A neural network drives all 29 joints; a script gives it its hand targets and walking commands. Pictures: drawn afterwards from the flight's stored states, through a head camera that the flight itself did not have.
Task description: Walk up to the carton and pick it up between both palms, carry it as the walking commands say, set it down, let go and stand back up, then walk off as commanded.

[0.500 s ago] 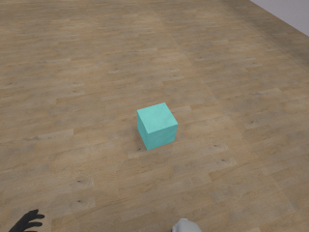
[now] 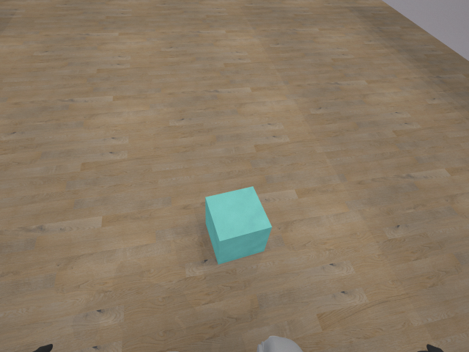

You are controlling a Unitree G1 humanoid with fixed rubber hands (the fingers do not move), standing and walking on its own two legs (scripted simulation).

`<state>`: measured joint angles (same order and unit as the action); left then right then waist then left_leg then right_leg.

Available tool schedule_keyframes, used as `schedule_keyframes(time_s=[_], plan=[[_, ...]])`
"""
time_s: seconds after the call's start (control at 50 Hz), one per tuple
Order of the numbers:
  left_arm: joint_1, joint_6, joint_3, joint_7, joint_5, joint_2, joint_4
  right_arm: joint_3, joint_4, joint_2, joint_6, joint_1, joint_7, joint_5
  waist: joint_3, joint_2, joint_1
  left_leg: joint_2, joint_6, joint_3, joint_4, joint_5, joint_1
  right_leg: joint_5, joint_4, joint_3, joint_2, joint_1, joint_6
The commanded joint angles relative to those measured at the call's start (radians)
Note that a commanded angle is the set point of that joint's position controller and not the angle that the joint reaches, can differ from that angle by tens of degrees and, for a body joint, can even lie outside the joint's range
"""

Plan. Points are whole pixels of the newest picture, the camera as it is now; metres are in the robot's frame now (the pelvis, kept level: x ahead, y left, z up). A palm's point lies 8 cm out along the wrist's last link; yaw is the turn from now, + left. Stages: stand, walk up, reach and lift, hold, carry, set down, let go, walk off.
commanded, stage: walk up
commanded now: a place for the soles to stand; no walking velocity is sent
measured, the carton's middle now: (235, 225) +0.71 -0.03 -0.65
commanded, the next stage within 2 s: none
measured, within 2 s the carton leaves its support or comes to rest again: neither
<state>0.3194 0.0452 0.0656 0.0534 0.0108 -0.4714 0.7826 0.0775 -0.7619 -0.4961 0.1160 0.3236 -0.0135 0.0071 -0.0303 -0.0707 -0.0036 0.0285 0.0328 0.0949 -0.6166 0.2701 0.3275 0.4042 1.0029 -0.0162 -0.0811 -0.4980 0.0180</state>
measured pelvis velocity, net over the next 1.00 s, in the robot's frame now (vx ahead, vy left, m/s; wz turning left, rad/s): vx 0.15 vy -0.04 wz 0.04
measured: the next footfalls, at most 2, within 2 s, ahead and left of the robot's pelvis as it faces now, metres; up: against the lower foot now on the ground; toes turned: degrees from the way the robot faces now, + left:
right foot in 0.14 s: +0.18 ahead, -0.17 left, +0.00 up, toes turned -3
left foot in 0.44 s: +0.21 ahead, +0.09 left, +0.00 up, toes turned +6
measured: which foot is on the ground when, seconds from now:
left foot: down 0.00-0.14, up 0.16-0.42, down 0.44-1.00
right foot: up 0.00-0.12, down 0.14-1.00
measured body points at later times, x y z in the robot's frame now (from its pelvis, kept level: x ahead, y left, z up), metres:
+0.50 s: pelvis +0.12 -0.05 -0.01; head +0.15 -0.05 +0.43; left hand +0.17 +0.31 -0.10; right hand +0.25 -0.38 -0.11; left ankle +0.17 +0.08 -0.72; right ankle +0.14 -0.17 -0.72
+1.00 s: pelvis +0.15 -0.04 +0.02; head +0.15 -0.04 +0.47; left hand +0.26 +0.30 -0.08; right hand +0.29 -0.35 -0.09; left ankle +0.17 +0.08 -0.72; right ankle +0.15 -0.17 -0.72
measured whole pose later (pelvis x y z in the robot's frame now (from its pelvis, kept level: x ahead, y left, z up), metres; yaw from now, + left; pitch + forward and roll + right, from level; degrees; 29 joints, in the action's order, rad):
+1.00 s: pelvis +0.15 -0.04 +0.02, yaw +2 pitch -2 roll +0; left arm 0.06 0.05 0.00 -0.01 0.00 -0.44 1.05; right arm 0.01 -1.06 -0.42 0.00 0.04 -0.02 0.00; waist -0.03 0.01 0.00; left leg 0.03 0.00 0.06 -0.44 0.19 0.22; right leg 0.25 0.44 -0.07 -0.05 -0.16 -0.02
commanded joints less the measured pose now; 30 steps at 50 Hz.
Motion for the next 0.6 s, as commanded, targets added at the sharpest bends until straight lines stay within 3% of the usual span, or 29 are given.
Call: schedule_keyframes(time_s=[0.0,0.06,0.08,0.1,0.12,0.14,0.16,0.18,0.2,0.24,0.26,0.28,0.32,0.36,0.4,0.42,0.44,0.46,0.48,0.5,0.52,0.54,0.56,0.58], plan=[[0.006,0.012,0.056,0.015,0.000,-0.159,-0.050,0.063,0.032,-0.243,0.005,0.046,-0.002,0.004,-0.026,0.247,0.031,0.241,0.226,-0.248,0.282,0.027,-0.018,-0.015,-0.127,-0.002,-0.031,-0.059,-0.006],[0.008,0.024,0.065,0.021,0.003,-0.152,-0.043,0.061,0.051,-0.247,-0.004,-0.022,-0.010,0.007,-0.011,0.264,0.002,0.206,0.179,-0.200,0.258,0.175,0.099,-0.139,-0.297,-0.049,0.003,0.134,0.009],[0.042,0.031,0.070,0.014,0.006,-0.160,-0.021,0.052,0.054,-0.234,-0.014,-0.042,-0.011,0.008,-0.002,0.223,-0.026,0.181,0.154,-0.167,0.189,0.202,0.160,-0.191,-0.352,-0.085,0.038,0.239,0.012],[0.072,0.038,0.075,0.004,0.013,-0.177,0.001,0.036,0.050,-0.199,-0.026,-0.032,-0.012,0.011,0.013,0.140,-0.046,0.143,0.128,-0.136,0.068,0.221,0.216,-0.161,-0.378,-0.096,0.079,0.328,0.012],[0.113,0.047,0.081,-0.011,0.019,-0.201,0.010,0.015,0.051,-0.150,-0.032,-0.010,-0.010,0.014,0.035,0.033,-0.079,0.100,0.091,-0.093,-0.101,0.224,0.280,-0.075,-0.446,-0.025,0.047,0.423,0.026],[0.150,0.058,0.093,-0.028,0.024,-0.283,-0.006,-0.007,0.087,-0.080,-0.033,-0.023,-0.011,0.004,0.047,-0.199,-0.106,-0.019,0.015,-0.009,-0.435,0.282,0.466,0.205,-0.687,0.482,-0.255,0.479,0.123],[0.148,0.058,0.114,-0.034,0.013,-0.362,-0.026,0.005,0.074,-0.139,-0.042,-0.009,0.005,0.007,0.035,-0.128,-0.104,-0.026,0.010,-0.176,-0.542,0.308,0.509,0.230,-0.752,0.680,-0.386,0.413,0.240],[0.107,0.053,0.102,-0.041,-0.003,-0.326,-0.033,0.016,0.049,-0.194,-0.046,-0.008,0.011,-0.001,0.000,-0.007,-0.079,0.011,0.011,-0.219,-0.574,0.235,0.491,0.162,-0.710,0.591,-0.360,0.387,0.265],[0.065,0.050,0.089,-0.049,-0.008,-0.286,-0.038,0.021,0.024,-0.197,-0.045,0.026,0.010,-0.006,-0.012,-0.003,-0.055,0.037,0.006,-0.202,-0.540,0.177,0.456,0.026,-0.673,0.474,-0.322,0.361,0.257],[0.005,0.047,0.069,-0.055,-0.014,-0.244,-0.038,0.020,-0.022,-0.179,-0.044,0.084,0.009,-0.006,-0.006,-0.071,-0.023,0.074,-0.011,-0.140,-0.406,0.145,0.330,-0.272,-0.613,0.269,-0.243,0.276,0.220],[0.000,0.047,0.061,-0.056,-0.008,-0.236,-0.040,0.018,-0.027,-0.156,-0.051,0.085,0.002,-0.001,0.003,-0.085,-0.021,0.070,-0.017,-0.104,-0.361,0.148,0.263,-0.426,-0.582,0.201,-0.225,0.232,0.217],[-0.004,0.048,0.052,-0.057,-0.005,-0.225,-0.041,0.014,-0.021,-0.129,-0.060,0.063,-0.003,0.002,0.013,-0.083,-0.021,0.068,-0.018,-0.088,-0.302,0.140,0.200,-0.540,-0.551,0.153,-0.213,0.193,0.213],[-0.022,0.046,0.043,-0.061,-0.002,-0.227,-0.040,0.014,-0.024,-0.106,-0.074,0.037,-0.003,0.004,0.043,-0.102,-0.018,0.047,-0.009,-0.049,-0.229,0.086,0.094,-0.646,-0.505,0.104,-0.195,0.154,0.197],[-0.042,0.037,0.035,-0.066,-0.005,-0.230,-0.042,0.018,-0.027,-0.105,-0.084,0.019,0.000,0.004,0.067,-0.103,-0.008,0.026,0.000,-0.033,-0.166,0.033,0.012,-0.615,-0.459,0.090,-0.186,0.127,0.182],[-0.056,0.026,0.019,-0.071,-0.014,-0.211,-0.035,0.027,-0.028,-0.121,-0.085,0.004,0.003,0.012,0.074,-0.073,0.018,0.006,0.021,-0.043,-0.021,-0.035,-0.100,-0.406,-0.397,0.078,-0.155,0.063,0.129],[-0.053,0.022,0.007,-0.072,-0.022,-0.180,-0.034,0.036,-0.022,-0.156,-0.082,-0.006,0.006,0.022,0.093,0.000,0.027,0.068,0.045,-0.141,0.015,-0.135,-0.159,-0.288,-0.348,0.067,-0.129,0.014,0.086],[-0.022,0.020,-0.008,-0.074,-0.030,-0.136,-0.039,0.043,-0.003,-0.208,-0.075,-0.062,0.008,0.027,0.109,0.148,0.001,0.201,0.106,-0.341,0.076,-0.182,-0.164,-0.130,-0.254,0.009,-0.043,-0.034,0.030],[-0.028,0.012,-0.011,-0.082,-0.031,-0.133,-0.017,0.036,-0.004,-0.206,-0.077,-0.110,0.009,0.012,0.120,0.195,0.000,0.283,0.204,-0.437,0.141,-0.146,-0.065,0.057,-0.199,-0.039,0.023,0.050,0.003],[-0.024,0.010,-0.006,-0.086,-0.030,-0.154,0.007,0.028,-0.014,-0.193,-0.082,-0.140,0.006,0.010,0.100,0.178,-0.013,0.254,0.204,-0.396,0.138,-0.096,-0.013,0.096,-0.237,-0.023,0.020,0.113,0.006],[-0.008,0.015,-0.005,-0.085,-0.025,-0.163,0.031,0.017,-0.019,-0.171,-0.091,-0.187,0.004,0.008,0.078,0.176,-0.034,0.196,0.155,-0.317,0.106,-0.063,0.042,0.042,-0.318,-0.007,0.013,0.169,0.013],[-0.022,0.022,-0.003,-0.084,-0.012,-0.187,0.047,0.006,-0.024,-0.142,-0.098,-0.220,0.002,0.002,0.041,0.145,-0.031,0.133,0.096,-0.243,0.055,-0.007,0.077,0.018,-0.410,0.054,-0.019,0.166,0.027],[-0.057,0.033,0.004,-0.084,0.001,-0.227,0.049,0.002,-0.034,-0.128,-0.101,-0.223,0.000,-0.005,0.015,0.083,-0.012,0.085,0.047,-0.194,-0.014,-0.020,0.079,0.005,-0.488,0.154,-0.082,0.130,0.047],[-0.077,0.041,0.009,-0.084,0.004,-0.248,0.057,0.001,-0.050,-0.123,-0.102,-0.215,-0.001,-0.005,0.029,0.051,0.007,0.062,0.022,-0.162,-0.064,-0.080,0.029,-0.039,-0.529,0.218,-0.134,0.107,0.070],[-0.102,0.044,0.006,-0.085,0.002,-0.243,0.066,-0.002,-0.071,-0.119,-0.102,-0.209,-0.003,-0.005,0.042,0.052,0.018,0.063,0.016,-0.150,-0.054,-0.114,-0.027,-0.107,-0.527,0.198,-0.142,0.094,0.081]])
